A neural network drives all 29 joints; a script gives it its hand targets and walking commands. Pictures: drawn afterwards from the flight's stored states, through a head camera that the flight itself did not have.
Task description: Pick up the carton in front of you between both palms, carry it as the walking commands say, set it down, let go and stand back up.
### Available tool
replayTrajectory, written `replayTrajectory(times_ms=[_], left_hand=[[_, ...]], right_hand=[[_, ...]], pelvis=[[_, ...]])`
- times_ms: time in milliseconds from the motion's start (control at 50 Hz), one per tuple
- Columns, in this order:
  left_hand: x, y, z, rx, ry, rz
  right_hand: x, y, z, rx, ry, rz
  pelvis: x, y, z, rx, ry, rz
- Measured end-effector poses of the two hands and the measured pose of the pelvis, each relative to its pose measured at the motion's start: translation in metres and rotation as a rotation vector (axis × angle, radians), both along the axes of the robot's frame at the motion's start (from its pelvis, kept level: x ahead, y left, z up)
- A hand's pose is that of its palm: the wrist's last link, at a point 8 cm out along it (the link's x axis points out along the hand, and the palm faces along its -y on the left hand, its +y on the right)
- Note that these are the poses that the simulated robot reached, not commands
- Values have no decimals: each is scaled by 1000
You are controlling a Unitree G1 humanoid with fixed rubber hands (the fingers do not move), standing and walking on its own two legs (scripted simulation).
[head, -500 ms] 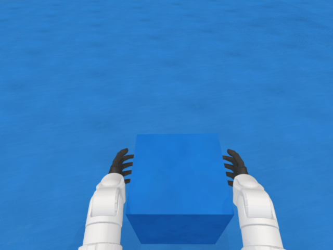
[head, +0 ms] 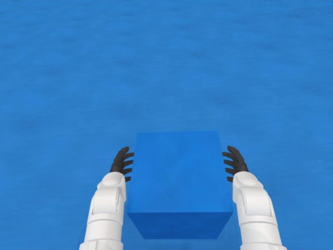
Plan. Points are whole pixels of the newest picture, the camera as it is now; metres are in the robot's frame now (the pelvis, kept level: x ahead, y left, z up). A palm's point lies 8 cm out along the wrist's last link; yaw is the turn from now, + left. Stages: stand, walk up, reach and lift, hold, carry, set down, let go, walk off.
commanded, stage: set down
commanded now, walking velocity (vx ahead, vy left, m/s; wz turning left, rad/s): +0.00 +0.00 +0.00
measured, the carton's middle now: (178, 188) +0.29 +0.00 -0.05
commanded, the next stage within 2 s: none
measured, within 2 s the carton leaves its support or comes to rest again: neither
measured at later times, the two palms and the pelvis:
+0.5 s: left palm (137, 185) +0.34 +0.14 -0.14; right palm (229, 186) +0.34 -0.16 -0.15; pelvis -0.04 -0.04 -0.07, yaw +4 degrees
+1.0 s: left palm (147, 189) +0.40 +0.13 -0.28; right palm (223, 191) +0.40 -0.17 -0.29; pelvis -0.06 -0.02 -0.20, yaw +6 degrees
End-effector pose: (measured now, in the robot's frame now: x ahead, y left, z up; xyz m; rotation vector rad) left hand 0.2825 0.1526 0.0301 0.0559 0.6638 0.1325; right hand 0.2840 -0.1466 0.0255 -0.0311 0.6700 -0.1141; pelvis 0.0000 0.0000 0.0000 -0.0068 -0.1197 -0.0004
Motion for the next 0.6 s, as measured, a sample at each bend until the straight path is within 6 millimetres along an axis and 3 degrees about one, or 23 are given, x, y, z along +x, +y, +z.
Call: replayTrajectory(times_ms=[140,260,420,520,600], left_hand=[[19,-11,-13,-10,16,5],[40,-16,-39,12,35,3],[55,-16,-119,34,41,0],[63,-14,-177,17,25,1],[75,-13,-207,-15,-11,14]], right_hand=[[18,-11,-14,53,15,-40],[41,-16,-44,54,34,-29],[57,-15,-126,30,40,0],[61,-13,-186,40,23,-18],[70,-12,-216,49,-13,-35]], pelvis=[[-13,-13,-6,-3,14,62],[-22,-23,-17,3,106,61],[-33,-34,-44,12,350,61],[-39,-35,-73,12,526,65],[-42,-32,-101,10,646,72]])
